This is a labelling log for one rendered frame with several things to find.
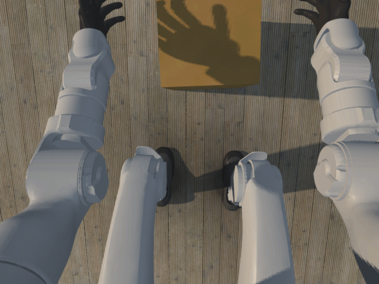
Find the right robot upper arm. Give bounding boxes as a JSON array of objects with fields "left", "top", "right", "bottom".
[{"left": 314, "top": 141, "right": 379, "bottom": 284}]

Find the carton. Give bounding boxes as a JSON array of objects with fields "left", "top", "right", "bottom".
[{"left": 156, "top": 0, "right": 261, "bottom": 91}]

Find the right robot foot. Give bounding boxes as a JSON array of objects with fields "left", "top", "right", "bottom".
[{"left": 221, "top": 150, "right": 244, "bottom": 211}]

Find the left robot upper arm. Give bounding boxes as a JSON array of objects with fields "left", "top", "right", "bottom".
[{"left": 0, "top": 148, "right": 109, "bottom": 284}]

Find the robot left hand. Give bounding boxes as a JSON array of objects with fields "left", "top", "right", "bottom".
[{"left": 78, "top": 0, "right": 125, "bottom": 38}]

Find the left robot forearm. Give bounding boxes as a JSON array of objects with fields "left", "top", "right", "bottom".
[{"left": 25, "top": 28, "right": 115, "bottom": 197}]

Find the left robot shin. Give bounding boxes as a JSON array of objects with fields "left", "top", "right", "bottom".
[{"left": 120, "top": 146, "right": 167, "bottom": 201}]

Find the right robot forearm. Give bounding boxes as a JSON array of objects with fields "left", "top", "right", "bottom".
[{"left": 311, "top": 18, "right": 379, "bottom": 144}]

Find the robot right hand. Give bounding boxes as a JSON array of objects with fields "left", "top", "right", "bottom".
[{"left": 294, "top": 0, "right": 351, "bottom": 35}]

